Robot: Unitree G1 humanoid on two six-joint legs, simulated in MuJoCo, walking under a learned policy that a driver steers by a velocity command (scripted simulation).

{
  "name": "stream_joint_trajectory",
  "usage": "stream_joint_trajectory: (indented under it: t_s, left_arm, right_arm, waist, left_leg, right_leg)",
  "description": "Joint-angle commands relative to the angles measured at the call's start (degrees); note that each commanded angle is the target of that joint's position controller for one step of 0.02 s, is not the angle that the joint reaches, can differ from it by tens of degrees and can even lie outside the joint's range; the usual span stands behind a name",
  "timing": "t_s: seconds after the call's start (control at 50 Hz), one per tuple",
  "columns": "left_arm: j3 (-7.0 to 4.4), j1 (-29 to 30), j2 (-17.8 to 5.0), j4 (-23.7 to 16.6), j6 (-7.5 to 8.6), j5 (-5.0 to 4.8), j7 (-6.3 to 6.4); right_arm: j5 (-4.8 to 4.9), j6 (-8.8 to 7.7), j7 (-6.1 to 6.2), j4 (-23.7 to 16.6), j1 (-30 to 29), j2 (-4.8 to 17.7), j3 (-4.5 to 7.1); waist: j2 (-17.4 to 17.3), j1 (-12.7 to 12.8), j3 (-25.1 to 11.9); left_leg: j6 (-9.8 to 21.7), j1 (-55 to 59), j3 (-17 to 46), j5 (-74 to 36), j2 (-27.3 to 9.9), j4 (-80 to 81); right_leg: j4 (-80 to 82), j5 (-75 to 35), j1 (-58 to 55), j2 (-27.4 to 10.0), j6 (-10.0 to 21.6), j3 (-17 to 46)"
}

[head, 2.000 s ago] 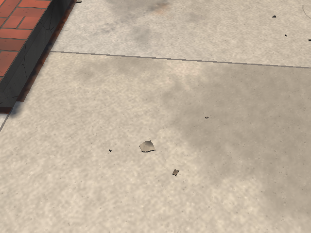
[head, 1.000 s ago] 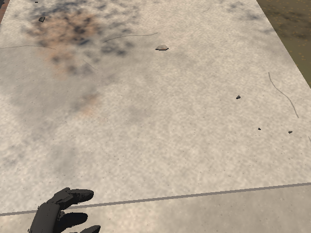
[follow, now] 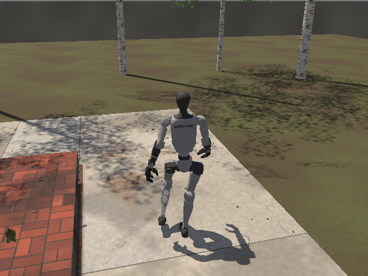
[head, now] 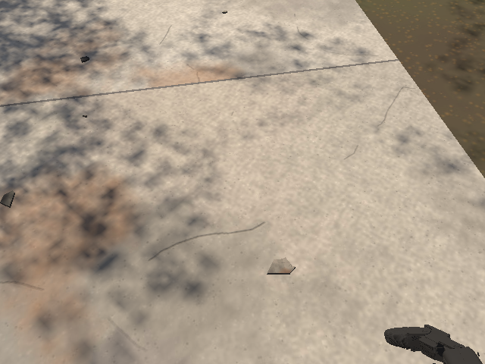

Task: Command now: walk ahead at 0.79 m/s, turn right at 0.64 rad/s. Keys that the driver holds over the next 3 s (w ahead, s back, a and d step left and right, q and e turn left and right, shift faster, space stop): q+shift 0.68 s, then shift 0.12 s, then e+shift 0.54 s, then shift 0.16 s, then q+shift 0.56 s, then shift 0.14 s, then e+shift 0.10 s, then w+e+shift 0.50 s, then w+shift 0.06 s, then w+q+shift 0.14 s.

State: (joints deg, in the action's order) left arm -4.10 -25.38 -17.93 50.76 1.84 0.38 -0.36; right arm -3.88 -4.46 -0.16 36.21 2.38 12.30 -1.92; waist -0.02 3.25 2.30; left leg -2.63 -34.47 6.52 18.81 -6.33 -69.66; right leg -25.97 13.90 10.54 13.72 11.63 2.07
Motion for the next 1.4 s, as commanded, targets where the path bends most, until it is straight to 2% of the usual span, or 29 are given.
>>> stream_joint_trajectory:
  t_s: [0.02,0.06,0.08,0.14,0.18,0.2,0.22,0.24,0.26,0.28,0.32,0.36,0.44,0.54,0.6,0.68,0.82,0.88,0.9,0.92,0.94,0.96,1.02,1.06,1.14,1.28,1.36,1.38,1.4]
  left_arm:
    - [-1.57,3.9,-8.0,-4.9,3.0,-0.41,0.3]
    - [-1.01,-0.5,-5.3,-2.9,3.41,-1.47,-0.17]
    - [-0.77,-3.0,-4.9,-1.8,3.68,-1.76,-0.31]
    - [-0.61,-3.8,-5.6,-0.9,3.89,-0.38,0.4]
    - [-1.07,-0.9,-7.4,-1.2,3.7,1.08,1.55]
    - [-1.5,2.9,-8.7,-2.0,3.4,1.54,2.1]
    - [-1.73,7.8,-9.3,-3.2,3.0,1.25,2.44]
    - [-1.12,7.8,-6.0,-5.3,2.8,1.35,2.62]
    - [0.12,-6.9,0.2,-6.4,2.25,-1.29,2.37]
    - [0.83,-6.8,-3.7,-4.9,1.67,0.95,2.55]
    - [0.88,5.5,-5.6,-7.7,0.99,2.48,1.93]
    - [1.37,9.8,-4.5,-10.6,-1.22,3.11,1.55]
    - [2.33,10.6,-2.9,-12.0,-3.82,2.73,2.07]
    - [1.81,18.5,-4.6,-14.1,-5.04,1.99,2.25]
    - [1.7,21.7,-5.1,-14.3,-4.27,1.54,2.34]
    - [1.83,24.0,-5.5,-14.4,-2.89,0.9,2.49]
    - [1.99,19.8,-6.6,-12.4,-1.6,-0.02,2.27]
    - [2.47,14.2,-5.2,-9.8,-1.43,0.05,2.36]
    - [3.18,16.6,-3.9,-9.8,-1.44,0.59,2.59]
    - [3.49,19.8,-5.9,-11.0,-1.57,1.36,2.89]
    - [3.66,20.7,-8.3,-11.5,-1.94,1.55,2.5]
    - [2.74,17.3,-9.4,-9.4,-2.34,1.38,1.79]
    - [0.0,12.9,-13.6,-7.9,-3.11,-0.01,0.79]
    - [-0.87,12.0,-13.0,-8.0,-3.39,-0.54,0.59]
    - [-2.14,9.0,-11.5,-7.7,-3.73,-0.53,0.4]
    - [-4.11,7.7,-12.4,-7.9,-4.57,0.02,0.52]
    - [-4.1,13.1,-11.8,-9.3,-4.82,0.3,0.12]
    - [-3.65,13.4,-10.6,-9.4,-4.68,-0.02,0.31]
    - [-2.68,8.6,-7.0,-8.9,-4.31,-0.24,0.51]
  right_arm:
    - [0.55,0.81,-0.54,-3.0,1.6,6.4,1.35]
    - [1.32,0.27,-1.06,-3.0,-1.0,3.4,0.4]
    - [1.82,0.21,-1.11,-2.6,-1.8,2.8,0.29]
    - [2.38,-0.12,-0.6,-1.3,-2.7,4.9,1.02]
    - [2.26,-0.9,-0.36,2.5,6.2,8.7,2.5]
    - [2.6,-1.48,-0.41,5.9,15.9,10.6,3.38]
    - [2.52,-1.98,-0.3,9.4,25.5,11.9,4.13]
    - [2.62,-1.87,-0.27,10.9,29.5,15.1,5.15]
    - [1.91,-1.15,-0.72,8.4,24.1,18.6,6.24]
    - [3.91,0.1,-1.04,5.5,18.7,16.7,7.33]
    - [4.57,2.06,-0.31,4.3,13.2,10.3,5.97]
    - [4.51,2.75,0.13,6.7,17.4,9.9,5.87]
    - [3.57,3.78,-0.29,6.1,17.2,14.2,7.6]
    - [4.39,6.3,0.82,4.7,17.6,15.6,8.95]
    - [4.32,7.13,1.08,5.0,19.5,15.6,9.55]
    - [3.88,7.29,1.2,5.0,20.2,16.0,10.13]
    - [2.67,7.46,1.01,4.1,16.6,15.2,8.95]
    - [2.83,7.61,1.64,4.6,13.9,12.3,6.75]
    - [2.74,7.34,1.84,6.1,16.1,9.8,5.51]
    - [2.41,7.08,1.62,7.2,20.3,8.1,4.88]
    - [2.72,7.16,1.78,7.1,19.7,12.1,5.81]
    - [2.64,7.22,2.13,7.2,16.3,14.3,6.38]
    - [2.67,6.91,1.63,5.7,9.7,15.4,6.65]
    - [2.69,7.06,1.53,5.5,9.1,13.5,5.99]
    - [3.2,6.93,2.27,4.1,4.9,11.9,5.13]
    - [3.9,5.25,2.55,2.9,2.8,13.1,4.62]
    - [3.9,4.39,3.32,4.2,8.2,13.7,4.61]
    - [3.59,4.1,3.8,4.8,9.6,14.3,4.81]
    - [3.28,4.18,4.34,3.9,7.1,17.7,5.46]
  waist:
    - [-5.0,-4.8,4.6]
    - [-2.8,-0.6,1.4]
    - [-0.6,1.4,-0.1]
    - [3.5,2.7,-1.4]
    - [5.5,-2.0,-5.0]
    - [6.3,-7.3,-7.3]
    - [4.9,-13.1,-8.8]
    - [-3.9,-12.2,-11.9]
    - [-18.0,-1.6,-22.3]
    - [-5.7,-3.2,-28.3]
    - [4.0,-2.9,-13.5]
    - [3.4,-2.4,-7.4]
    - [-0.4,-1.4,-8.3]
    - [-5.5,-4.6,-6.5]
    - [-6.8,-6.9,-5.0]
    - [-7.6,-8.1,-4.6]
    - [-7.8,-6.7,-6.1]
    - [-5.3,-3.7,-6.2]
    - [-0.5,-4.6,-5.8]
    - [9.0,-7.4,-6.0]
    - [8.9,-7.8,-3.8]
    - [8.7,-5.8,-3.2]
    - [9.7,-3.8,-0.9]
    - [7.7,-4.2,-1.6]
    - [8.6,-2.6,-4.4]
    - [8.9,-1.5,-6.9]
    - [9.2,-4.9,-6.1]
    - [6.9,-5.5,-5.9]
    - [-3.2,-2.2,-7.4]
  left_leg:
    - [-1.1,3.2,-7.9,-9.1,0.3,15.2]
    - [1.4,8.7,-11.9,-24.0,3.4,28.8]
    - [2.8,10.1,-13.0,-30.3,5.0,32.6]
    - [5.9,10.3,-13.9,-33.5,7.9,39.8]
    - [7.6,16.1,-12.0,-29.4,10.7,40.9]
    - [8.1,22.1,-10.1,-29.0,11.0,41.7]
    - [8.8,28.4,-8.0,-34.7,9.0,47.5]
    - [10.6,37.7,0.1,-61.9,1.2,41.0]
    - [24.7,57.3,28.1,-89.0,-15.6,37.5]
    - [26.6,55.2,30.8,-77.1,-14.3,42.8]
    - [22.9,36.9,21.1,-49.5,-7.0,48.8]
    - [19.5,27.1,18.2,-47.9,-2.8,51.5]
    - [13.1,20.3,17.8,-39.5,1.6,52.0]
    - [5.7,22.0,24.4,-8.8,5.2,55.6]
    - [5.6,27.5,28.1,-3.6,5.3,55.7]
    - [7.3,32.4,31.3,-9.1,5.1,53.3]
    - [10.7,28.9,30.7,-25.2,3.9,49.2]
    - [9.0,22.1,28.5,-20.6,5.2,48.7]
    - [6.5,19.6,25.4,-7.7,7.5,47.6]
    - [3.9,18.0,17.7,5.5,11.3,39.8]
    - [2.9,17.8,8.0,8.1,15.3,39.5]
    - [3.4,20.4,5.4,6.3,13.4,37.9]
    - [1.5,11.0,1.2,7.1,14.3,25.5]
    - [0.2,8.2,0.8,7.5,13.6,20.2]
    - [-0.6,5.4,0.3,6.9,12.9,20.2]
    - [1.0,10.0,1.8,4.9,13.3,29.4]
    - [2.3,25.1,1.7,-1.5,13.0,45.0]
    - [3.0,31.2,2.1,-6.5,10.6,52.4]
    - [5.4,36.0,12.2,-0.9,0.5,57.7]
  right_leg:
    - [13.9,-37.7,10.0,-13.5,5.1,13.9]
    - [11.7,-49.8,6.0,-10.0,-1.5,6.5]
    - [12.2,-50.5,2.4,-10.6,-3.2,6.0]
    - [10.4,-52.1,-8.4,-13.2,-6.0,4.6]
    - [2.9,-58.6,-14.0,-15.9,-8.1,3.6]
    - [-6.2,-59.8,-14.3,-16.4,-8.9,1.6]
    - [-20.1,-53.0,-12.2,-14.4,-9.9,-1.5]
    - [-42.3,-14.2,-2.2,-7.3,-10.9,-5.9]
    - [-63.4,21.8,19.7,-1.2,-14.7,-0.7]
    - [-65.1,13.9,20.8,-5.5,-13.1,4.1]
    - [-57.6,8.9,22.5,-10.3,-12.7,3.3]
    - [-49.5,8.8,20.7,-11.7,-13.4,3.0]
    - [-40.1,7.3,18.7,-12.2,-14.4,2.7]
    - [-32.7,1.3,24.0,-12.1,-15.5,5.3]
    - [-28.9,0.5,27.5,-11.8,-15.3,7.0]
    - [-23.9,2.4,27.7,-10.6,-14.2,8.1]
    - [-13.3,5.4,13.8,-9.8,-11.7,5.5]
    - [2.9,-3.9,-1.7,-12.0,-9.4,4.7]
    - [10.1,-7.3,-6.3,-14.4,-8.7,8.5]
    - [13.2,-6.2,-7.6,-23.5,-7.2,20.3]
    - [13.1,-16.1,-1.2,-29.3,-2.1,28.3]
    - [12.5,-14.9,2.3,-28.7,1.1,31.3]
    - [10.0,-10.5,-1.8,-22.3,-1.8,29.8]
    - [8.8,-13.1,-2.9,-20.1,-2.6,29.2]
    - [7.5,-15.0,-7.3,-17.1,-2.9,30.5]
    - [6.3,-17.4,-7.8,-16.8,-2.7,37.6]
    - [6.1,-8.7,2.5,-13.4,-6.9,38.0]
    - [3.8,-0.8,7.1,-10.6,-9.4,35.3]
    - [-5.0,15.2,12.1,-5.1,-12.2,27.4]
